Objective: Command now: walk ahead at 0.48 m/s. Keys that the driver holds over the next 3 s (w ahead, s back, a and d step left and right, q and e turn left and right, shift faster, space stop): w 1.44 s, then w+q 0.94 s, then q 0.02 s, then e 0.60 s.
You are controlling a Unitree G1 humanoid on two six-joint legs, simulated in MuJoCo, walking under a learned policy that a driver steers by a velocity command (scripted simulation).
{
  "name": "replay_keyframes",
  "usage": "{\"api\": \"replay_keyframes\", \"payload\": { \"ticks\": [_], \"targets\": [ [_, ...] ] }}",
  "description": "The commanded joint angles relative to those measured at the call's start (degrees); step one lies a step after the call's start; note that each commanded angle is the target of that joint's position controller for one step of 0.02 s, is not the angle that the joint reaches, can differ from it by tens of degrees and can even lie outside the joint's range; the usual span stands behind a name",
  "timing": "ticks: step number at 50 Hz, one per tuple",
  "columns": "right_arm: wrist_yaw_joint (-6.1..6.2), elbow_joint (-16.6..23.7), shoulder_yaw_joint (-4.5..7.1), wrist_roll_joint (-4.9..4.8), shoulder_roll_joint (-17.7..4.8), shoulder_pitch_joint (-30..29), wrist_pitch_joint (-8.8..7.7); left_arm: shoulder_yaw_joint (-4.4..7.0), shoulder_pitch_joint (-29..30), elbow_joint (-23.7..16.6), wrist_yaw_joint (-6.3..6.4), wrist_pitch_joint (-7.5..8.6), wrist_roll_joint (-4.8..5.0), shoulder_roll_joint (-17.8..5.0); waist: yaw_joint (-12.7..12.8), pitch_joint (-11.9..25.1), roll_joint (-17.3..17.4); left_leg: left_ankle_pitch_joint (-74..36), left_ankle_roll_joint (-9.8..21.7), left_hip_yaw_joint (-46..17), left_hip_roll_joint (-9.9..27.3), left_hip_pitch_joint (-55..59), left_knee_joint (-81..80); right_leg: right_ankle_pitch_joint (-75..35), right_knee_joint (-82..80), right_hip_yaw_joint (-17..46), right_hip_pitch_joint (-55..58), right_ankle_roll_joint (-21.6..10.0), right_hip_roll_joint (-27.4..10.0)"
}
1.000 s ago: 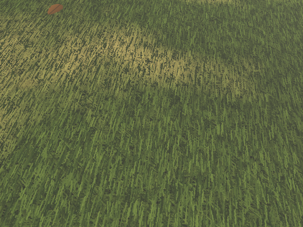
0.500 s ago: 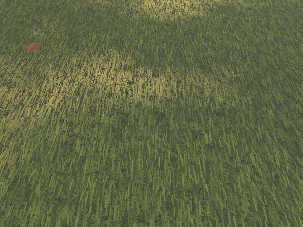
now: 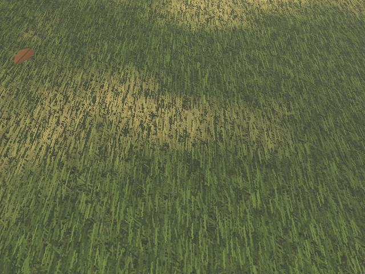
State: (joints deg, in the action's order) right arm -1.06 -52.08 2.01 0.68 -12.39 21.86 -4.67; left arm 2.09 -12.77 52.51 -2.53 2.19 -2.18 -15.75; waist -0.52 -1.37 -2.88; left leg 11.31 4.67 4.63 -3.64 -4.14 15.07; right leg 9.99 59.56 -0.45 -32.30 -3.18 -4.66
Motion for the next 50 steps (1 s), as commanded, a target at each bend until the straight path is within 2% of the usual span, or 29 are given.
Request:
{"api": "replay_keyframes", "payload": {
  "ticks": [1, 5, 9, 11, 13, 14, 15, 16, 17, 18, 19, 20, 21, 23, 26, 31, 37, 39, 40, 41, 42, 43, 44, 45, 46, 47, 48, 49, 50],
  "targets": [
    [0.29, 0.49, 1.26, -0.36, -7.11, 3.54, -0.98, 0.19, 4.91, -4.03, -0.23, -0.02, -0.16, -2.29, -0.16, -3.58, 6.09, -16.03, 6.08, -9.97, 14.53, 2.82, -8.86, -4.47, -3.55, -1.24, -9.79, 1.7, -1.41],
    [0.58, -1.46, 0.86, -0.25, -6.79, 5.55, -1.06, -0.91, 13.34, -6.84, -0.4, 0.35, 0.28, -0.38, -1.61, -4.91, 6.56, -23.16, 5.63, -6.3, 13.03, 2.82, -8.5, -10.17, -17.5, -3.91, -6.44, 1.98, 0.49],
    [1.17, -3.53, 0.88, 0.08, -7.66, 7.07, -0.9, -1.0, 16.85, -8.45, 0.01, 0.66, 0.57, -1.07, -1.72, -5.51, 6.78, -30.24, 5.42, -5.99, 15.34, 7.63, -7.15, -10.04, -25.8, -4.78, -2.24, -0.54, 2.43],
    [1.52, -3.93, 0.97, 0.31, -8.35, 5.51, -0.72, -0.53, 13.98, -7.88, 0.51, 1.02, 0.58, -2.03, 0.31, -3.84, 7.21, -42.54, 4.63, -5.21, 16.12, 10.63, -2.28, -6.15, -27.7, -5.24, 2.54, -2.64, 4.45],
    [1.68, -4.19, 1.26, 0.79, -9.49, 4.03, -0.14, 0.67, 2.24, -4.15, 1.47, 1.61, 0.56, -4.17, 5.2, 2.8, 7.75, -53.96, 3.22, -4.09, 15.25, 11.73, 12.3, -2.05, -30.31, -5.88, 15.18, -5.07, 7.87],
    [1.63, -3.97, 1.14, 0.49, -9.35, 3.59, 0.12, 1.56, -7.21, -1.24, 2.08, 2.14, -0.17, -5.92, 9.08, 7.91, 6.41, -46.58, 2.36, -2.57, 13.3, 5.28, 24.69, -3.52, -32.65, -3.79, 28.34, -6.81, 5.8],
    [1.23, -1.9, 0.17, -0.61, -5.77, 5.77, 0.05, 3.05, -15.37, -0.09, 2.89, 2.26, -1.7, -11.31, 9.82, 15.68, -1.55, -23.45, 0.96, 0.15, 8.73, -9.72, 44.3, 4.13, -33.16, 14.32, 44.18, -10.74, -9.15],
    [0.87, -2.27, 0.26, -1.67, -3.77, 10.78, 0.0, 3.71, -14.32, -0.06, 2.5, 1.48, -0.53, -12.83, 6.11, 20.98, -11.15, 18.38, -0.43, -3.22, -2.02, -25.95, 62.02, 5.48, -41.59, 41.56, 52.11, -17.63, -20.09],
    [1.3, -1.69, 1.32, -0.43, -8.27, 5.92, 0.18, 3.46, -8.08, -0.78, 2.05, 1.21, 1.38, -10.47, 4.92, 13.49, -2.57, 14.67, 0.64, -8.82, 2.1, -31.17, 64.16, 7.21, -43.32, 36.34, 45.96, -16.22, -17.22],
    [1.07, -0.55, 1.21, -0.27, -7.61, 1.3, -0.25, 2.48, -3.63, -1.41, 1.96, 1.53, 1.66, -6.52, 3.79, 5.95, 0.15, 9.91, 0.83, -8.48, 4.62, -31.96, 61.58, 4.97, -44.88, 27.42, 37.52, -14.73, -15.2],
    [0.9, -0.43, 1.03, -0.25, -6.39, -0.31, -0.35, 1.77, -1.71, -1.1, 1.9, 2.02, 1.32, -3.78, 2.03, 1.73, 2.24, 7.36, 0.84, -8.08, 6.74, -29.78, 57.45, -0.01, -47.17, 21.56, 30.51, -12.63, -12.4],
    [0.64, -0.3, 1.07, 0.66, -5.92, -0.79, 0.27, 1.32, -1.5, -0.22, 2.13, 2.53, 1.31, -2.45, 0.37, 0.25, 1.57, 6.26, 0.37, -8.26, 8.15, -27.19, 54.02, -3.42, -48.27, 17.47, 26.25, -10.8, -9.95],
    [0.2, -0.98, 0.79, 1.34, -4.8, 0.56, 1.15, 0.94, -1.58, 0.52, 2.28, 2.92, 1.22, -1.46, -0.93, 0.14, 1.0, 5.55, -0.29, -7.91, 8.62, -24.44, 52.24, -5.61, -49.43, 14.28, 23.55, -9.75, -8.3],
    [-0.49, -0.85, 0.67, 1.57, -3.77, 0.15, 2.2, 1.03, -4.15, 1.97, 2.25, 3.9, 1.55, -2.25, -1.64, 0.28, 0.55, 4.38, -1.31, -6.64, 8.92, -24.11, 49.96, -10.12, -50.85, 11.22, 22.48, -9.93, -7.26],
    [-0.87, 1.48, 0.68, 1.61, -4.28, -6.95, 2.93, 1.31, -6.91, 3.37, 2.21, 4.27, 1.85, -3.78, -0.94, -2.32, 0.84, -1.41, -3.02, -4.77, 10.58, -30.09, 44.17, -10.1, -53.83, 7.99, 23.22, -9.89, -6.12],
    [-0.96, 4.98, -0.05, 0.82, -3.51, -17.99, 2.58, 0.86, -11.72, 5.1, 2.27, 3.86, 1.88, -3.37, 2.0, -3.84, 0.39, -10.43, -4.19, -1.85, 9.84, -32.59, 29.48, -17.37, -53.71, 3.88, 27.66, -7.97, -4.02],
    [-0.64, 7.99, -0.32, 0.72, -4.11, -25.67, 1.93, 0.74, -16.57, 7.57, 3.15, 3.27, 0.93, -3.86, 4.1, -4.79, -0.58, -8.65, -1.7, -0.44, 7.21, -33.11, 19.69, -26.55, -49.8, 3.51, 38.73, -8.19, -7.14],
    [-0.43, 7.84, 0.0, 0.71, -4.75, -23.73, 1.44, 0.93, -15.11, 7.74, 3.52, 3.11, 0.7, -4.62, 2.24, -4.05, -0.96, -4.35, 0.15, 0.11, 5.54, -28.83, 17.13, -35.86, -45.83, 2.67, 40.53, -7.41, -7.93],
    [-0.08, 6.75, 0.41, 0.75, -5.43, -20.02, 1.17, 1.09, -13.99, 7.68, 3.63, 3.06, 0.62, -5.19, 0.39, -2.17, -1.48, -2.02, 1.22, 0.8, 3.75, -23.35, 16.01, -43.96, -41.45, 1.94, 40.42, -6.64, -7.74],
    [0.38, 4.4, 1.05, 0.88, -6.4, -12.89, 0.78, 1.2, -13.1, 7.71, 3.57, 2.88, 0.64, -5.58, -2.65, 1.48, -1.11, -1.77, 2.51, 1.54, 1.82, -15.12, 13.54, -48.89, -33.28, 1.0, 39.72, -5.84, -6.72],
    [0.99, 0.98, 1.96, 1.63, -8.15, -2.6, 0.19, 0.99, -12.19, 7.3, 3.47, 2.81, 1.03, -5.11, -6.84, 6.91, 0.51, -4.42, 4.34, -0.14, 3.29, -1.18, 11.25, -43.09, -21.54, -0.85, 33.25, -4.69, -4.44],
    [1.71, -0.65, 3.49, 3.16, -13.72, 6.69, -0.11, -0.02, -13.58, 5.06, 3.12, 2.98, 2.36, -1.65, -8.59, 14.7, 7.77, 0.93, 8.51, -17.65, 17.9, 15.84, 10.49, -20.91, -2.6, -3.7, 17.52, -2.88, 0.2],
    [1.13, -1.19, 4.27, 2.49, -16.44, 7.04, 0.45, 0.0, -18.99, 5.53, 2.72, 2.91, 3.02, 0.73, -5.55, 19.45, 17.0, -0.16, 15.12, -42.36, 28.96, 24.32, 3.24, 21.35, 13.52, -1.21, 1.48, -1.69, 10.35],
    [0.75, -0.63, 3.71, 0.44, -13.03, 1.2, 0.9, 1.31, -13.31, 5.1, 2.96, 2.59, 1.67, -3.98, -4.0, 11.84, 7.78, 4.86, 12.8, -38.11, 25.37, 17.62, 1.44, 17.01, 16.17, 4.9, -3.21, -2.75, 6.13],
    [0.56, 0.35, 2.75, 0.02, -9.4, -4.52, 0.76, 1.33, -9.45, 3.74, 2.6, 2.95, 1.59, -3.39, -2.19, 4.47, 5.86, 3.59, 11.16, -29.76, 23.52, 8.65, -0.63, 11.35, 13.77, 4.26, -3.67, -2.83, 3.78],
    [0.37, 0.45, 2.02, 0.27, -6.6, -7.15, 0.38, 1.18, -7.8, 3.55, 2.41, 2.96, 1.57, -2.09, -0.7, 1.31, 4.38, -0.3, 9.34, -24.27, 20.74, 2.81, -2.86, 8.02, 10.54, 3.74, -1.74, -2.69, 1.8],
    [0.52, -0.26, 1.56, 0.11, -5.16, -7.43, 0.01, 1.2, -7.8, 3.67, 2.18, 2.33, 0.74, -1.42, 0.69, -0.38, 5.32, -4.37, 7.88, -20.03, 18.49, -1.23, -4.03, 6.7, 8.07, 3.43, 0.63, -2.09, 0.72],
    [0.65, -1.1, 1.1, 0.07, -3.87, -7.1, -0.31, 0.97, -8.97, 4.03, 1.77, 1.54, 0.19, -0.26, 1.93, -0.31, 6.3, -6.46, 6.92, -16.79, 16.89, -3.77, -5.12, 5.81, 6.28, 3.1, 3.21, -1.36, 0.08],
    [0.7, -1.94, 1.05, 0.07, -4.0, -5.44, -0.8, 0.94, -8.93, 4.01, 1.42, 1.0, 0.04, 0.34, 2.19, -0.09, 6.51, -9.57, 7.01, -15.39, 16.36, -4.55, -5.57, 5.31, 5.55, 2.41, 4.05, -0.8, 0.18]
  ]
}}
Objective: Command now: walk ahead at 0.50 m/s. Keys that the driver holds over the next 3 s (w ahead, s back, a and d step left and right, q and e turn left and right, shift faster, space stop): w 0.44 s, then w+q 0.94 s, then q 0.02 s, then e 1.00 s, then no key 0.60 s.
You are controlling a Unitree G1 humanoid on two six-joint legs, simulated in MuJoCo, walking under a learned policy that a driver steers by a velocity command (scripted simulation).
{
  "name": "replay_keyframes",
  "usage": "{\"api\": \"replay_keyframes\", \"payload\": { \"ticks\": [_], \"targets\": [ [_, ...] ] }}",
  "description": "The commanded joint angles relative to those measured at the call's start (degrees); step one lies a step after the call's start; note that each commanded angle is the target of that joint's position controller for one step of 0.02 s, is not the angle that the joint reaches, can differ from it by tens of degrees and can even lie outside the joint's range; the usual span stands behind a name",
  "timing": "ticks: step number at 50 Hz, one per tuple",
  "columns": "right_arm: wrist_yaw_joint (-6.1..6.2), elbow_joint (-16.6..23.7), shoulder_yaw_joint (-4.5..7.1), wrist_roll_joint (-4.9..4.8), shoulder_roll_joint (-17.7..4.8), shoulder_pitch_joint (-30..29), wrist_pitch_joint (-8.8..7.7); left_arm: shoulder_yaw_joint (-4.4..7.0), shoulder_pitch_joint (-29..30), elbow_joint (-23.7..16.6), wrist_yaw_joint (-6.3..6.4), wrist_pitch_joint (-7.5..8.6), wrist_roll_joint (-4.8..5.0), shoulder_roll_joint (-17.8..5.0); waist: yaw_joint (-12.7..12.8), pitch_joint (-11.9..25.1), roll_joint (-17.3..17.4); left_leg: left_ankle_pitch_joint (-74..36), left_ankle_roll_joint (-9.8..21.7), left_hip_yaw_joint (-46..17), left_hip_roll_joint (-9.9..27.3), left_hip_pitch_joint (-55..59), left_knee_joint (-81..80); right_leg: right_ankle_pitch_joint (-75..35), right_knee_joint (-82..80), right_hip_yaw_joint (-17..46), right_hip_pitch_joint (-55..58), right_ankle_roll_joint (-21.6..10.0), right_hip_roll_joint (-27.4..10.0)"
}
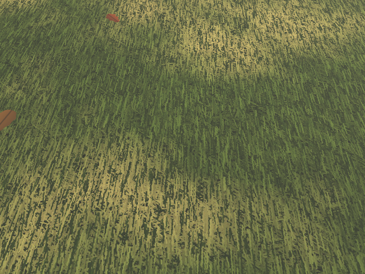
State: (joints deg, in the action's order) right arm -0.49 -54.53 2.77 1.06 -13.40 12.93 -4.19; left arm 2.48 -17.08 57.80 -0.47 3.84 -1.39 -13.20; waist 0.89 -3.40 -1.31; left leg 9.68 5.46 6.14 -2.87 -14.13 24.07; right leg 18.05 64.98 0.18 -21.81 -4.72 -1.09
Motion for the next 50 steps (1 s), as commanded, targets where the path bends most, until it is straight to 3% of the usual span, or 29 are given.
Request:
{"api": "replay_keyframes", "payload": {
  "ticks": [1, 3, 8, 14, 17, 18, 19, 20, 21, 22, 23, 24, 26, 27, 30, 32, 37, 41, 44, 46, 47, 48, 49, 50],
  "targets": [
    [0.17, -0.3, 0.44, -0.46, -3.73, 5.04, -1.7, 0.54, -3.89, -1.6, -0.9, -1.03, -0.8, -1.91, 1.07, 1.76, 4.62, -10.28, 6.45, -15.48, 15.19, 5.33, -15.09, -3.45, -0.87, 1.19, -7.2, 1.25, -3.64],
    [0.26, -1.34, 0.72, -0.57, -5.23, 7.22, -2.05, 0.53, 0.24, -3.1, -1.19, -1.59, -0.85, -1.99, 0.91, 0.31, 4.39, -11.31, 6.66, -13.29, 14.59, 5.65, -16.7, -6.85, -3.98, 0.08, -11.01, 2.34, -4.63],
    [0.32, -2.91, 0.22, -0.58, -4.63, 11.85, -1.82, -0.07, 12.44, -7.41, -1.44, -1.53, -0.22, -1.67, -1.76, -2.13, 4.5, -16.54, 5.48, -9.26, 12.3, 8.55, -17.75, -16.03, -18.61, -2.69, -15.04, 3.94, -4.76],
    [1.07, -5.24, 0.21, 0.11, -5.19, 17.0, -1.42, -0.56, 20.77, -10.69, -1.19, -0.96, 0.07, -1.95, -4.14, -3.01, 5.28, -23.86, 5.64, -8.35, 14.8, 17.96, -15.07, -16.55, -30.02, -4.5, -14.16, 1.89, -2.34],
    [1.61, -5.51, 0.55, 0.5, -6.17, 15.2, -1.12, 0.03, 17.87, -10.58, -0.83, -0.2, 0.07, -3.1, -1.64, -1.64, 5.63, -37.44, 4.58, -7.27, 16.03, 21.12, -8.8, -10.21, -33.62, -5.19, -8.0, -0.79, 0.03],
    [1.65, -5.5, 0.71, 0.57, -6.69, 14.37, -1.0, 0.55, 12.86, -9.04, -0.45, 0.14, 0.02, -3.9, 0.51, 0.96, 5.89, -44.67, 3.87, -6.61, 15.61, 21.03, -2.91, -8.38, -34.98, -5.86, -1.63, -1.92, 1.93],
    [1.52, -5.37, 0.68, 0.32, -6.69, 13.33, -0.76, 1.28, 3.66, -5.91, 0.05, 0.68, -0.3, -4.86, 4.43, 5.6, 4.34, -45.74, 2.79, -4.78, 13.63, 18.55, 7.41, -10.5, -38.75, -6.7, 9.3, -3.37, 3.47],
    [1.34, -4.05, 0.18, -0.21, -5.5, 12.92, -0.86, 2.49, -6.66, -3.28, 0.74, 1.21, -1.59, -8.34, 7.95, 11.99, 1.44, -32.03, 1.71, -3.34, 11.34, 7.85, 21.93, -8.32, -39.07, 1.54, 24.65, -6.1, -4.17],
    [0.6, -2.44, -0.96, -2.52, 0.36, 18.87, -0.89, 4.15, -12.13, -2.81, 0.96, 1.02, -2.58, -14.63, 5.96, 19.92, -11.28, 4.43, -1.3, 0.09, 1.19, -13.09, 45.03, -2.74, -43.33, 29.61, 41.31, -13.83, -21.88],
    [0.77, -3.19, 0.54, -1.12, -4.66, 17.12, -0.74, 3.94, -8.49, -3.03, 0.37, 0.12, -0.23, -12.92, 5.25, 19.51, -6.09, 19.48, -0.35, -8.2, -0.33, -19.31, 51.62, -2.19, -49.24, 38.77, 38.52, -14.72, -22.45],
    [0.77, -1.92, 0.96, -0.77, -5.04, 12.29, -0.61, 3.12, -1.5, -4.08, 0.25, 0.02, 0.66, -9.82, 2.38, 9.79, -2.88, 14.44, 0.14, -9.55, 3.43, -22.33, 51.74, -0.19, -49.84, 27.75, 29.9, -12.4, -20.45],
    [0.56, -1.5, 0.69, -0.7, -3.9, 9.77, -0.82, 2.11, 2.34, -4.79, -0.01, 0.5, 0.56, -5.8, 1.23, 4.86, -0.28, 10.1, 0.12, -9.49, 5.59, -20.8, 48.41, -3.56, -52.56, 20.86, 21.81, -10.22, -17.96],
    [0.08, -2.1, 0.7, 0.52, -2.06, 10.24, 0.54, 1.06, 3.86, -3.82, 0.45, 1.41, 0.57, -2.36, -1.88, 1.12, -1.73, 6.64, -0.71, -9.48, 7.92, -15.53, 42.7, -9.16, -55.68, 10.8, 12.92, -5.59, -13.22],
    [-0.36, -2.55, 0.66, 0.82, -1.19, 11.13, 1.34, 0.86, 2.75, -3.16, 0.6, 1.93, 0.45, -2.0, -2.46, 1.37, -2.34, 5.78, -1.11, -9.24, 7.91, -13.87, 42.09, -11.4, -56.34, 8.07, 11.59, -4.91, -12.5],
    [-1.06, -0.94, 0.87, 0.73, -0.89, 7.45, 2.76, 1.27, -0.91, -1.77, 0.76, 3.17, 0.56, -4.03, -2.92, 0.22, -2.02, 1.36, -1.92, -8.55, 8.57, -17.95, 40.16, -15.86, -58.24, 2.69, 12.04, -4.51, -11.94],
    [-1.29, 0.74, 0.92, 0.55, -1.14, 2.87, 3.1, 1.23, -2.62, -1.5, 0.89, 3.29, 0.43, -4.15, -2.18, -1.05, -1.77, -2.78, -2.44, -8.19, 9.05, -22.29, 37.2, -17.42, -59.08, -0.15, 13.53, -4.0, -11.53],
    [-1.9, 4.6, 0.09, 0.29, -0.05, -7.12, 2.67, 0.81, -5.68, -0.91, 1.46, 3.25, 0.56, -3.91, -0.16, -2.61, -1.76, -10.67, -2.8, -4.1, 7.92, -23.57, 22.31, -25.6, -58.47, -6.9, 17.53, -2.55, -10.43],
    [-2.19, 7.57, -0.44, 0.62, 0.11, -13.07, 2.5, 0.9, -10.04, 0.62, 2.33, 2.66, 0.32, -4.68, 1.63, -3.32, -1.78, -8.8, -0.74, 0.24, 6.38, -23.27, 14.23, -34.65, -55.51, -10.12, 25.32, -2.43, -12.59],
    [-2.03, 7.85, 0.12, 0.82, -1.03, -11.04, 2.48, 1.27, -9.29, 0.59, 2.93, 1.88, 0.01, -6.29, -0.41, -1.18, -3.47, -1.58, 2.44, 3.09, 2.66, -17.7, 11.78, -54.95, -47.45, -12.97, 29.62, -1.89, -13.79],
    [-1.69, 6.0, 1.17, 0.96, -2.86, -3.76, 2.43, 1.84, -7.94, 0.0, 3.07, 0.98, -0.27, -8.0, -3.74, 3.32, -4.77, 4.17, 5.36, 4.47, -1.27, -9.31, 10.68, -65.74, -34.51, -14.22, 30.22, -1.94, -14.19],
    [-1.46, 4.1, 2.09, 1.25, -4.4, 2.89, 2.04, 2.06, -7.32, -0.65, 2.83, 0.5, -0.13, -8.7, -6.6, 7.08, -4.04, 3.92, 7.09, 3.56, -2.72, -0.52, 6.93, -61.66, -23.53, -14.67, 26.86, -1.42, -13.91],
    [-0.81, 2.12, 3.75, 2.08, -8.52, 11.21, 1.75, 2.0, -5.73, -2.34, 2.43, 0.49, 0.26, -8.5, -10.89, 11.68, 0.22, 6.04, 10.35, -5.99, 3.02, 13.02, 2.41, -46.49, -7.0, -15.13, 15.57, 0.35, -12.37],
    [-0.15, 2.93, 5.39, 1.91, -14.94, 10.67, 2.08, 0.83, -7.79, -6.41, 0.9, 0.91, 1.01, -1.84, -6.56, 15.82, 14.82, 3.82, 19.98, -36.6, 20.88, 31.16, -0.61, 8.79, 15.36, -13.27, -11.52, 3.8, 0.05],
    [-0.16, 2.96, 5.26, 0.11, -14.64, 11.84, 2.89, 1.7, 0.1, -8.57, 0.56, 1.73, 0.57, -6.45, -8.66, 16.78, 6.07, 4.36, 20.62, -46.75, 22.04, 31.46, -7.18, 10.82, 20.32, 0.3, -19.59, 3.5, 2.15]
  ]
}}
Over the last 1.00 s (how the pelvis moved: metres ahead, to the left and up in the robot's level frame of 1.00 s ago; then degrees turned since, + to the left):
0.57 0.02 -0.01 0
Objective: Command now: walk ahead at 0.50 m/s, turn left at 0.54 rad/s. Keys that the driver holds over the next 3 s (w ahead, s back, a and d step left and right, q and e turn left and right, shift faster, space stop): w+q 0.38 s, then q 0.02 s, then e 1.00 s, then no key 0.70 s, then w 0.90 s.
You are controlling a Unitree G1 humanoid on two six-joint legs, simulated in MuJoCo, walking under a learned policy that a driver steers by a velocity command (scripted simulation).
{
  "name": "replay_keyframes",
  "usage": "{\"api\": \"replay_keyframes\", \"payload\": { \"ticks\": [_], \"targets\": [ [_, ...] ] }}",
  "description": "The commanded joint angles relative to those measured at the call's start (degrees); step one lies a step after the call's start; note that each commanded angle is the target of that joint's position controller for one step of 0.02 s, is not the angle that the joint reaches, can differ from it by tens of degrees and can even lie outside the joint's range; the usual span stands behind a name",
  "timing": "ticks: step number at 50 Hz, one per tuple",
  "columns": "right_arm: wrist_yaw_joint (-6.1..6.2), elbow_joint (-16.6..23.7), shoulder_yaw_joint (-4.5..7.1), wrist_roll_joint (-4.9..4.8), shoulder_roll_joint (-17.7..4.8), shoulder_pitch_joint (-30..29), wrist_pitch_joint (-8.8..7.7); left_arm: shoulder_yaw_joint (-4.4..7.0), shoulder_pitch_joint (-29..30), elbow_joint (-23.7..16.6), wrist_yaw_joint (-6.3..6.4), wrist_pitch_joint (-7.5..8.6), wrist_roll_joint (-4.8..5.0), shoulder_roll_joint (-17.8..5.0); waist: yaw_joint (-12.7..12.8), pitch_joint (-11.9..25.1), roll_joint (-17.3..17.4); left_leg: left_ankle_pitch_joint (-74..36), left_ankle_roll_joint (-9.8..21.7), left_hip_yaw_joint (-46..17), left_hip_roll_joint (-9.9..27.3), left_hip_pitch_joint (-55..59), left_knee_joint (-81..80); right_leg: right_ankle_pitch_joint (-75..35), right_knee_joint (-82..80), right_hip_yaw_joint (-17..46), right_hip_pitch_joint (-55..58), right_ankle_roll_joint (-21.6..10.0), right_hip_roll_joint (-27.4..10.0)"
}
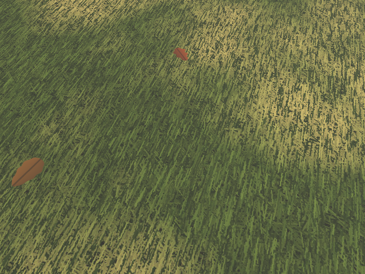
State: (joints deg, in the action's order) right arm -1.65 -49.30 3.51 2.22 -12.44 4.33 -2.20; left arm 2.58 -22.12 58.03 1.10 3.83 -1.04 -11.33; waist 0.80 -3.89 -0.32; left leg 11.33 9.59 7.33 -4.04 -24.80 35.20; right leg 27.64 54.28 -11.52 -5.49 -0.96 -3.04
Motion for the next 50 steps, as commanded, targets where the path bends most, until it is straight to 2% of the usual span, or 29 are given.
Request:
{"api": "replay_keyframes", "payload": {
  "ticks": [1, 2, 3, 4, 5, 7, 9, 13, 17, 19, 21, 23, 24, 25, 26, 27, 28, 29, 30, 31, 33, 35, 38, 40, 42, 46, 48, 49, 50],
  "targets": [
    [1.47, -2.23, 4.03, -1.36, -13.93, 16.38, 1.05, 1.3, 8.73, -10.58, -1.3, 2.63, 0.74, -7.64, -6.66, 9.11, 3.03, -0.08, 14.12, -38.94, 22.45, 35.73, -19.71, -5.12, 27.74, 13.68, -39.69, -0.79, 0.13],
    [1.54, -1.95, 3.28, -1.53, -10.69, 13.65, 0.86, 1.23, 7.91, -10.16, -1.18, 3.12, 0.79, -7.71, -4.13, 5.24, -1.04, -6.41, 11.5, -33.9, 20.26, 28.56, -20.89, -8.92, 22.12, 13.34, -36.63, -0.74, -1.8],
    [1.74, -1.49, 2.77, -1.71, -8.97, 11.14, 0.45, 1.39, 7.23, -9.69, -0.98, 2.61, 0.09, -7.62, -1.79, 3.03, -2.66, -12.44, 9.42, -29.14, 17.29, 23.11, -21.45, -9.75, 18.14, 13.38, -33.16, -0.12, -2.98],
    [1.97, -1.23, 2.22, -2.13, -7.57, 9.82, -0.02, 1.3, 5.82, -9.68, -1.0, 1.41, -1.01, -7.2, 0.0, 3.17, -1.95, -16.42, 8.42, -25.56, 14.89, 19.45, -22.04, -10.05, 15.37, 13.49, -29.39, 0.92, -3.57],
    [1.96, -1.11, 2.01, -2.32, -7.51, 10.07, -0.66, 1.28, 5.28, -9.81, -1.19, 0.23, -1.58, -6.67, 0.68, 3.73, -1.11, -19.1, 8.11, -23.87, 13.62, 17.79, -22.2, -9.81, 13.28, 13.4, -27.4, 1.78, -3.7],
    [1.84, -1.51, 2.3, -2.51, -9.29, 12.02, -1.6, 1.08, 6.54, -10.92, -1.61, -1.3, -1.84, -5.85, 1.07, 3.48, -0.14, -22.49, 7.85, -21.75, 11.68, 15.87, -22.62, -10.98, 9.26, 12.17, -27.56, 3.25, -3.6],
    [1.75, -1.52, 2.57, -2.35, -10.48, 14.32, -1.74, 0.96, 11.15, -12.98, -1.82, -1.83, -1.74, -5.92, -0.18, 2.37, 1.13, -21.62, 6.86, -21.47, 10.51, 15.46, -23.52, -15.3, 4.29, 11.32, -30.04, 4.27, -3.65],
    [1.6, -1.49, 2.59, -2.22, -10.54, 19.19, -1.31, 0.67, 20.23, -16.57, -2.06, -1.97, -1.34, -6.47, -3.79, 1.6, 3.15, -21.08, 4.42, -22.96, 9.49, 19.8, -22.85, -23.26, -5.89, 11.31, -34.17, 4.61, -2.49],
    [2.02, -1.33, 2.61, -1.72, -10.95, 22.77, -1.01, 0.01, 27.01, -19.61, -2.46, -1.41, -0.91, -6.71, -6.37, 1.42, 3.91, -24.25, 4.0, -25.09, 10.07, 25.41, -20.14, -25.72, -13.6, 11.48, -35.18, 3.8, -0.26],
    [2.34, -1.01, 2.7, -1.33, -11.49, 23.36, -0.91, -0.22, 28.99, -21.05, -2.54, -0.88, -0.62, -7.19, -6.75, 1.25, 4.47, -26.7, 3.61, -26.59, 10.9, 27.25, -18.14, -24.93, -17.21, 11.68, -33.66, 2.92, 0.94],
    [2.91, -0.53, 2.8, -1.2, -12.06, 21.22, -0.82, -0.17, 24.65, -20.34, -2.19, -0.15, -0.62, -7.97, -4.14, 1.58, 5.05, -35.59, 0.88, -25.13, 10.35, 26.64, -13.97, -23.71, -22.73, 11.4, -26.18, 1.11, 2.64],
    [2.87, -0.71, 2.54, -1.57, -11.88, 20.06, -1.58, 0.64, 13.31, -16.4, -1.29, 1.03, -1.02, -9.73, 0.09, 6.44, 4.96, -48.68, -2.53, -22.66, 8.2, 25.89, -3.85, -26.97, -27.47, 9.27, -11.14, -1.74, 5.67],
    [2.66, -0.8, 2.16, -2.23, -10.99, 19.71, -2.19, 0.97, 6.26, -14.57, -0.82, 2.04, -1.55, -10.69, 3.6, 10.16, 3.83, -43.13, -3.92, -20.82, 5.68, 21.89, 5.5, -35.69, -30.17, 11.14, -0.35, -3.38, 2.24],
    [2.71, 1.0, 1.06, -2.77, -7.14, 21.32, -2.57, 1.4, -1.84, -13.71, -0.33, 2.51, -2.4, -14.43, 5.24, 18.3, -3.76, -15.93, -5.54, -16.96, 1.5, 13.2, 21.77, -57.43, -25.59, 24.38, 13.33, -6.43, -12.13],
    [3.03, -1.03, 1.22, -5.08, -5.17, 33.68, -1.84, 2.76, -2.35, -11.99, -1.03, 1.48, -1.3, -18.34, 0.07, 26.35, -17.42, 24.14, -7.59, -14.58, -7.73, 1.91, 38.17, -78.88, -26.29, 44.82, 23.14, -17.91, -24.4],
    [3.46, -2.97, 1.38, -2.07, -8.93, 31.7, -1.01, 2.04, 1.6, -13.23, -1.63, 0.56, 0.98, -13.57, -0.73, 22.46, -6.14, 19.44, -7.1, -17.61, -3.96, 0.3, 40.74, -70.55, -28.91, 44.29, 16.26, -17.09, -20.64],
    [3.08, -1.82, 1.22, -1.11, -8.56, 24.58, -0.77, 0.69, 7.6, -13.86, -1.69, 0.51, 1.48, -8.84, -1.2, 13.6, -2.82, 15.97, -7.8, -16.3, -1.77, -1.67, 38.57, -65.83, -30.52, 35.82, 8.82, -15.52, -16.73],
    [2.77, -0.65, 0.88, -0.51, -8.01, 20.72, -0.58, -0.13, 10.45, -13.9, -1.73, 0.36, 1.09, -6.45, -1.76, 9.96, -1.29, 14.19, -8.25, -14.39, 0.68, -2.69, 35.09, -63.29, -32.24, 31.4, 4.72, -13.69, -13.39],
    [2.29, 0.23, 0.8, 0.07, -8.0, 17.92, 0.02, -0.36, 10.28, -13.27, -1.49, 0.36, 1.29, -6.35, -1.82, 7.83, -2.78, 12.87, -8.75, -13.03, 2.4, -2.59, 31.92, -63.56, -33.89, 28.43, 1.9, -12.73, -10.87],
    [1.92, 0.44, 0.57, 0.44, -7.39, 18.1, 0.75, -0.24, 9.9, -12.36, -1.4, 0.19, 1.35, -7.21, -2.76, 7.57, -4.32, 11.58, -9.34, -11.83, 2.84, 0.33, 29.47, -63.71, -34.86, 26.35, -1.46, -11.92, -8.89],
    [1.9, 0.82, 0.19, -0.02, -6.43, 18.04, 1.67, 0.59, 8.65, -11.7, -1.62, 0.15, 0.9, -9.97, -3.53, 9.0, -4.89, 11.09, -10.34, -10.22, 2.18, 2.93, 26.86, -66.63, -34.89, 24.89, -3.94, -12.2, -7.5],
    [2.26, 1.46, -0.14, -0.43, -6.17, 16.53, 2.34, 1.32, 8.01, -11.55, -1.64, -0.35, 0.59, -11.76, -3.67, 9.72, -5.07, 11.15, -11.17, -9.52, 2.3, 2.58, 23.45, -62.4, -35.44, 24.94, -5.44, -12.82, -7.13],
    [2.83, 2.9, -0.33, -0.6, -6.66, 11.86, 3.45, 2.09, 6.72, -11.84, -1.45, -2.1, 0.35, -12.5, -2.34, 9.31, -6.06, 10.51, -11.53, -9.3, 2.82, 1.89, 19.11, -42.04, -37.52, 27.83, -8.53, -12.57, -6.31],
    [2.99, 4.02, -0.5, -0.76, -6.73, 8.43, 3.96, 2.58, 6.35, -12.3, -1.34, -3.31, 0.16, -12.65, -1.31, 7.87, -6.68, 9.91, -11.41, -9.54, 2.78, 1.72, 16.2, -25.7, -39.31, 30.59, -10.84, -11.95, -5.35],
    [3.25, 4.9, -0.71, -1.02, -6.66, 6.04, 4.01, 3.08, 6.23, -12.71, -1.31, -4.31, -0.08, -12.81, -0.41, 6.15, -7.29, 10.08, -11.34, -9.68, 2.28, 2.04, 12.93, -15.67, -40.22, 33.29, -12.24, -11.62, -4.75],
    [4.3, 5.61, -1.17, -2.03, -6.37, 6.69, 3.01, 3.85, 6.73, -13.33, -1.45, -5.64, -0.31, -13.05, -0.17, 5.54, -8.18, 11.96, -10.2, -9.82, 0.41, 6.52, 3.13, -17.57, -38.06, 38.25, -11.52, -10.45, -4.49],
    [4.9, 4.86, -1.24, -2.23, -6.15, 11.21, 1.96, 3.92, 8.86, -13.92, -1.36, -6.19, 0.3, -12.76, -2.86, 5.53, -7.5, 6.67, -8.82, -9.79, 0.01, 14.04, -10.68, -18.69, -34.9, 39.01, -13.38, -7.29, -2.45],
    [5.35, 4.82, -0.62, -1.75, -8.76, 12.36, 1.4, 3.51, 8.51, -14.47, -1.18, -6.17, 0.79, -11.13, -2.77, 5.57, -3.92, 6.76, -7.54, -14.35, 4.85, 18.37, -18.25, -12.67, -31.43, 37.0, -16.67, -4.17, 0.46],
    [5.73, 6.21, 0.48, -0.63, -14.58, 10.57, 1.43, 2.51, 6.31, -15.84, -1.2, -5.91, 1.73, -6.69, -0.45, 6.43, 9.16, 9.66, -2.65, -29.79, 19.59, 22.29, -24.23, -0.79, -19.41, 27.01, -23.76, -0.41, 7.71]
  ]
}}
Over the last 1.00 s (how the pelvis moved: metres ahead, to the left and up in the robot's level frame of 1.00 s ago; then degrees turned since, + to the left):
0.54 0.00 -0.02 16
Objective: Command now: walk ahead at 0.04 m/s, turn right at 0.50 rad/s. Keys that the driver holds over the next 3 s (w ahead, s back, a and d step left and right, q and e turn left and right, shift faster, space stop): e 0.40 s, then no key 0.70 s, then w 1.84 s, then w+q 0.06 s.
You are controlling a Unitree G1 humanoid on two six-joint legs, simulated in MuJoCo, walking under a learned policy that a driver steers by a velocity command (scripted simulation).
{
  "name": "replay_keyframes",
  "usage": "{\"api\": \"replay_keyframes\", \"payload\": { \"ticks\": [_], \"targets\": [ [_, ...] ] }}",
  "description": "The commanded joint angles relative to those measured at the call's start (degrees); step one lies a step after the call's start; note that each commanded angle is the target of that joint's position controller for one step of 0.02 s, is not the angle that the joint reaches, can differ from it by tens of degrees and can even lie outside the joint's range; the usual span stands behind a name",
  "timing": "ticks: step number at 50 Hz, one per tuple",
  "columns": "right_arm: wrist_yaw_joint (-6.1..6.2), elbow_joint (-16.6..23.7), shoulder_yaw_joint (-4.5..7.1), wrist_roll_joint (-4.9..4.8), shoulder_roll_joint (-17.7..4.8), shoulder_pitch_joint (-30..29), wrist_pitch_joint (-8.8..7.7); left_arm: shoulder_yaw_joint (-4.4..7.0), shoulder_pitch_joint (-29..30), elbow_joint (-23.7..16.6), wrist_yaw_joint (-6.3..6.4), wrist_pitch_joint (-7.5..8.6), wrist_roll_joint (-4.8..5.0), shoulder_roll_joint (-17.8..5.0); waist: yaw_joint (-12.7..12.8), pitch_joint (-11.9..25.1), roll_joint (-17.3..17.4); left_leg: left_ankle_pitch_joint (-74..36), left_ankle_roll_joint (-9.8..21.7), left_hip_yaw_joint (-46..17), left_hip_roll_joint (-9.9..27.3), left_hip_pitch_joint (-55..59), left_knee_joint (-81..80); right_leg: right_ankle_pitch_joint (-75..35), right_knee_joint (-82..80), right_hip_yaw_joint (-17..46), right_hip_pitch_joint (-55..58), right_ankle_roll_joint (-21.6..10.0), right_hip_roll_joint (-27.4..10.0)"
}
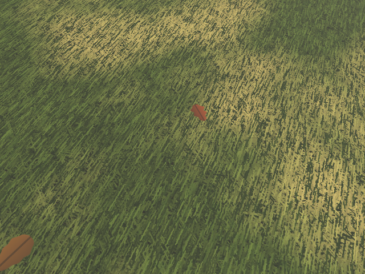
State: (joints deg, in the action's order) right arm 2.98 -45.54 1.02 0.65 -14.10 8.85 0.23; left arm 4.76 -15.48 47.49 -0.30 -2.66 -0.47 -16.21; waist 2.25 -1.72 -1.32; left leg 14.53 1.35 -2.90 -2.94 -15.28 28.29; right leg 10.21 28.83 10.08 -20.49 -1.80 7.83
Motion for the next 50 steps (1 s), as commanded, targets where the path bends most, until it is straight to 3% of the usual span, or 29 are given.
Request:
{"api": "replay_keyframes", "payload": {
  "ticks": [1, 2, 3, 4, 5, 7, 11, 17, 20, 21, 22, 23, 24, 25, 26, 27, 28, 29, 31, 36, 40, 42, 43, 44, 45, 46, 47, 50],
  "targets": [
    [0.67, 3.75, 3.53, 1.4, -14.67, 1.04, -0.61, 1.18, -0.58, -4.85, 0.8, 0.69, -0.07, -5.11, -1.22, 1.04, 12.87, -3.66, 11.26, -25.81, 25.95, 4.85, -18.29, 22.71, 19.14, -4.82, -12.07, 1.48, 1.46],
    [0.31, 4.16, 2.69, 1.13, -10.7, 1.12, -0.56, 1.98, -0.55, -4.25, 0.8, 0.58, -1.1, -8.01, -0.44, 1.33, 7.1, -12.21, 12.97, -21.58, 24.72, 2.39, -15.81, 21.24, 27.73, -4.19, -8.9, 1.83, -2.62],
    [0.06, 4.59, 1.83, 0.59, -7.53, -1.2, -0.64, 2.21, -1.69, -3.24, 0.53, 0.26, -1.08, -7.56, 1.21, 0.82, 5.02, -16.59, 11.67, -15.31, 20.92, 1.46, -14.32, 18.33, 31.62, -4.55, -7.92, 2.05, -3.22],
    [-0.06, 5.24, 1.53, 0.51, -6.55, -2.78, -0.66, 2.19, -2.76, -2.6, 0.29, -0.29, -1.2, -7.03, 1.91, 0.81, 5.83, -19.56, 9.93, -10.0, 17.54, 2.52, -13.26, 15.71, 34.89, -5.4, -8.27, 2.64, -3.55],
    [0.09, 5.65, 1.49, 0.57, -6.61, -2.77, -0.71, 2.13, -3.1, -2.41, -0.16, -0.79, -1.22, -6.74, 1.58, 1.36, 8.43, -23.3, 9.36, -6.73, 15.85, 4.66, -12.24, 14.43, 37.43, -6.3, -9.64, 3.31, -3.64],
    [-0.02, 5.36, 1.72, 0.81, -7.08, 0.2, -0.61, 1.76, -1.08, -3.21, -0.98, -1.33, -0.7, -6.32, -0.3, 2.22, 9.21, -29.53, 9.6, -3.37, 14.96, 8.74, -10.37, 13.71, 37.12, -7.55, -11.33, 4.69, -4.14],
    [-0.22, 4.07, 2.8, 0.82, -9.16, 5.59, -0.48, 0.92, 4.13, -5.76, -1.85, -1.97, -0.29, -5.25, -3.71, 3.32, 10.02, -30.75, 10.98, -2.82, 17.77, 15.79, -8.84, 15.04, 29.33, -8.7, -12.18, 5.79, -5.62],
    [-1.76, 4.2, 4.02, 1.26, -11.65, 4.52, -0.27, -0.03, 6.45, -8.35, -2.33, -2.07, 0.52, -4.55, -4.25, 4.27, 12.36, -29.27, 10.1, 1.41, 19.35, 11.17, -6.37, 16.88, 14.97, -13.47, -0.51, 3.12, -6.31],
    [-2.15, 4.05, 4.6, 0.68, -12.72, 3.61, 0.21, -0.12, 4.72, -8.69, -2.26, -1.44, 0.57, -4.36, -2.61, 4.82, 11.88, -26.37, 7.88, 3.29, 19.64, 9.1, -2.13, 11.93, 3.87, -15.17, 5.72, 1.07, -5.69],
    [-2.19, 3.68, 4.59, 0.23, -12.51, 3.68, 0.46, -0.23, 3.03, -8.16, -1.85, -0.86, 0.02, -4.24, -1.14, 4.91, 9.75, -21.88, 5.29, 5.09, 18.51, 5.39, 1.47, 4.67, -5.09, -14.43, 11.18, 0.14, -5.23],
    [-2.39, 3.18, 4.25, 0.35, -10.77, 5.96, 0.7, 0.29, 1.63, -7.84, -1.16, 0.0, -0.94, -6.98, -0.74, 5.32, 1.9, -11.65, 1.46, 8.33, 15.62, -1.97, 9.47, 0.31, -12.3, -5.83, 18.32, -1.02, -9.82],
    [-2.75, 6.74, 2.53, 0.9, -4.51, 6.42, 1.1, 1.82, 1.76, -9.51, -0.74, 0.79, -0.84, -15.47, -2.53, 4.65, -15.97, 19.91, -3.4, 12.91, 6.02, -17.57, 22.43, -22.58, -12.53, 17.45, 23.19, -7.04, -28.78],
    [-1.64, 6.97, 2.71, 0.97, -6.99, 1.32, 2.2, 2.23, -2.86, -8.21, -0.49, 0.94, -0.33, -14.96, 2.64, 5.06, -9.18, 21.87, -3.13, 4.5, 5.24, -16.57, 29.1, -30.72, -10.46, 14.75, 17.82, -13.71, -30.61],
    [-1.65, 6.35, 2.91, 0.08, -7.39, 1.7, 2.77, 1.03, -0.65, -7.77, -0.23, 0.94, -0.35, -11.48, 0.14, 2.78, -6.57, 18.34, -2.77, 2.62, 5.83, -15.88, 31.82, -29.24, -10.62, 9.84, 15.78, -13.98, -27.13],
    [-2.01, 5.1, 3.05, -0.5, -7.71, 2.78, 2.72, -0.04, 4.05, -8.17, 0.05, 0.81, -0.25, -8.31, -2.03, 0.45, -5.63, 13.35, -2.45, 1.75, 6.44, -14.79, 30.84, -24.63, -11.78, 5.4, 13.39, -11.75, -23.1],
    [-2.24, 4.17, 3.41, -0.17, -8.69, 3.83, 2.52, -0.54, 7.2, -8.62, 0.41, 0.76, -0.18, -7.1, -3.35, 0.0, -6.64, 9.93, -2.42, 2.09, 6.3, -14.51, 29.83, -23.08, -12.15, 2.93, 13.91, -9.69, -20.03],
    [-2.51, 2.9, 3.64, 0.6, -9.34, 5.64, 2.55, -0.88, 7.76, -8.73, 0.8, 0.89, 0.03, -6.32, -3.48, 1.04, -7.55, 7.77, -2.74, 2.92, 5.69, -13.06, 30.66, -26.68, -11.83, 0.91, 14.44, -9.43, -18.46],
    [-2.76, 2.2, 3.65, 0.73, -9.2, 6.6, 2.63, -1.25, 7.1, -8.42, 0.84, 1.07, 0.1, -5.74, -3.5, 2.66, -6.44, 6.82, -2.98, 2.96, 5.19, -11.75, 31.09, -28.7, -11.56, 0.05, 15.33, -9.43, -18.11],
    [-3.02, 1.66, 3.3, 0.28, -7.86, 6.62, 2.95, -1.58, 5.9, -7.53, 0.89, 1.61, 0.09, -5.57, -3.17, 3.42, -4.44, 5.99, -3.37, 2.62, 5.05, -10.65, 28.65, -27.63, -11.79, -0.22, 16.54, -9.48, -18.45],
    [-2.46, 0.93, 2.5, 0.32, -6.08, 4.32, 3.49, -2.15, 3.95, -5.0, 1.15, 1.93, -0.63, -5.74, -1.28, 0.96, -5.69, 7.59, -2.94, 2.48, 4.55, -6.72, 16.05, -17.37, -12.56, 1.79, 15.39, -9.89, -18.75],
    [-1.51, -0.67, 2.08, -0.24, -5.51, 5.15, 2.92, -2.5, 4.53, -3.32, 1.26, 2.1, -0.9, -5.81, -1.52, 1.14, -5.12, 8.12, -1.7, 2.79, 3.29, -0.05, 6.8, -15.78, -11.23, 3.97, 12.54, -10.13, -18.87],
    [-1.08, -2.25, 1.55, -0.19, -4.34, 7.42, 2.21, -2.91, 6.18, -2.56, 1.51, 2.15, -0.39, -5.2, -3.7, 1.58, -3.28, -0.14, -0.9, 3.06, 3.2, 6.46, -4.72, -14.49, -9.48, 3.84, 10.5, -8.16, -17.67],
    [-0.85, -2.94, 1.35, 0.32, -4.71, 8.23, 1.49, -3.32, 6.0, -2.13, 1.59, 2.43, -0.14, -4.29, -4.28, 2.34, -1.27, -8.42, -0.51, 0.28, 5.52, 12.29, -10.24, -12.34, -9.06, 3.86, 7.58, -5.83, -16.96],
    [-0.61, -3.27, 1.41, 0.99, -6.79, 8.75, 0.63, -3.84, 4.63, -1.87, 1.44, 2.87, -0.15, -2.8, -3.18, 3.98, 1.91, -14.08, 0.4, -5.49, 10.95, 16.82, -11.33, -8.4, -7.71, 2.42, 5.18, -3.57, -14.73],
    [-0.93, -3.44, 1.85, 0.24, -9.78, 4.73, 0.32, -3.62, 1.03, -0.65, 1.15, 2.77, 0.18, -2.41, 1.1, 1.58, 7.38, -18.03, 2.55, -7.4, 12.96, 11.42, -8.95, -1.55, -10.81, -1.52, 6.93, -2.58, -9.57],
    [-1.63, -3.54, 1.38, -0.22, -7.12, 3.04, 0.04, -3.66, 1.74, 1.32, 1.38, 2.46, -0.42, -3.25, -0.6, 1.54, 6.58, -13.56, 2.77, -6.55, 12.31, 7.25, -8.99, -0.99, -11.99, -2.08, 12.23, -2.03, -9.35],
    [-1.97, -4.08, 0.98, -0.16, -5.79, 3.45, -0.26, -3.27, 2.77, 2.21, 1.51, 2.36, -0.36, -4.38, -1.77, 0.13, 5.35, -10.73, 1.65, -4.81, 10.27, 6.1, -9.68, -2.4, -11.55, -1.62, 12.98, -2.06, -9.84],
    [-1.4, -6.86, 0.75, -0.24, -5.68, 5.3, -0.51, -3.19, 2.71, 4.17, 1.3, 2.46, -0.23, -4.1, -2.06, -0.19, 5.99, -9.32, 0.91, -3.78, 8.84, 7.01, -10.72, -4.91, -11.18, -1.39, 12.97, -2.24, -10.92]
  ]
}}
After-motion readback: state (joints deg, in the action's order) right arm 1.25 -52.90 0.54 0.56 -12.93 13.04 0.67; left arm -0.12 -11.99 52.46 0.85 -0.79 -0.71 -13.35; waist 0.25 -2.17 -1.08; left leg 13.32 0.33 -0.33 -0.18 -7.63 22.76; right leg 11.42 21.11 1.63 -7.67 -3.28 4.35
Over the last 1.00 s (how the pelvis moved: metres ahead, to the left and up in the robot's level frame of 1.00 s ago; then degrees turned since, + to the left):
0.35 0.01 0.02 3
